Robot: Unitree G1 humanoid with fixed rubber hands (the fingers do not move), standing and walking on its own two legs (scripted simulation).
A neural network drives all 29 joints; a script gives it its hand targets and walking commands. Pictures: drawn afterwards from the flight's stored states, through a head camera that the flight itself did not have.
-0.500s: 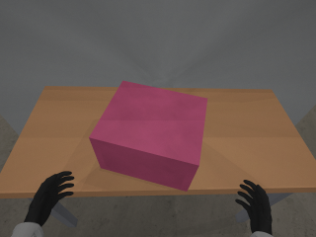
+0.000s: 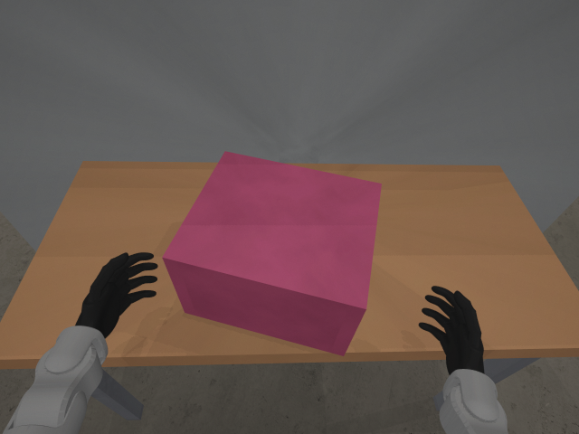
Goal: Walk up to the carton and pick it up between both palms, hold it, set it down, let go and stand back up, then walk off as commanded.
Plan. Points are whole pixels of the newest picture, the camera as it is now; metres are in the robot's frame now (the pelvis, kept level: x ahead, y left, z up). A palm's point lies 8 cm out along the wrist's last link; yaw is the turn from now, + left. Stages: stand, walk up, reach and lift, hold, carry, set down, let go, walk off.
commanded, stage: reach and lift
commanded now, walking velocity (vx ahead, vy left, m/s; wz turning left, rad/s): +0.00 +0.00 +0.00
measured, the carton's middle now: (281, 249) +0.43 +0.03 -0.04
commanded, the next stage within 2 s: none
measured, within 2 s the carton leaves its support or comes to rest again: neither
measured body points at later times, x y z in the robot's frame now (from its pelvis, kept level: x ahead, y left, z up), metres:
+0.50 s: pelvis +0.00 +0.00 +0.00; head +0.03 +0.02 +0.45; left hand +0.37 +0.25 +0.08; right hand +0.32 -0.20 +0.05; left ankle +0.00 +0.12 -0.74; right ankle +0.01 -0.14 -0.74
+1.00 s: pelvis +0.00 +0.00 +0.00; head +0.02 +0.02 +0.45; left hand +0.43 +0.23 +0.12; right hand +0.38 -0.21 +0.07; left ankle +0.00 +0.12 -0.74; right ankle +0.01 -0.14 -0.73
